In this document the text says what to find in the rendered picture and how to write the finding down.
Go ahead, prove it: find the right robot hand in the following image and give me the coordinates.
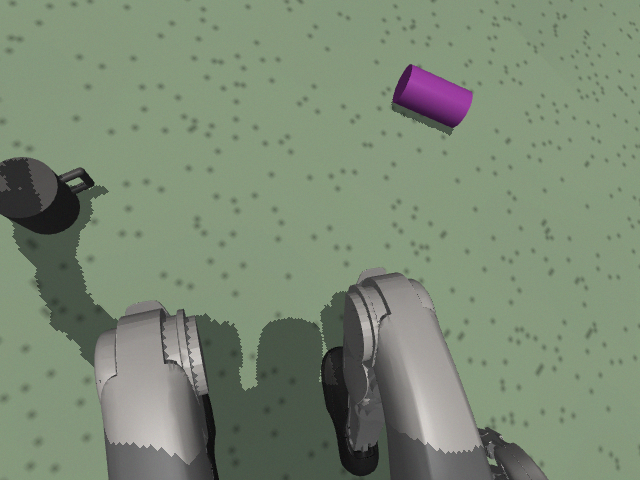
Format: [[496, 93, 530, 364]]
[[478, 427, 548, 480]]

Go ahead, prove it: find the right robot foot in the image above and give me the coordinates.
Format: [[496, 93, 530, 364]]
[[321, 346, 379, 476]]

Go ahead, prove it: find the left robot foot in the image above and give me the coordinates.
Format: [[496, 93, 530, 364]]
[[202, 394, 219, 480]]

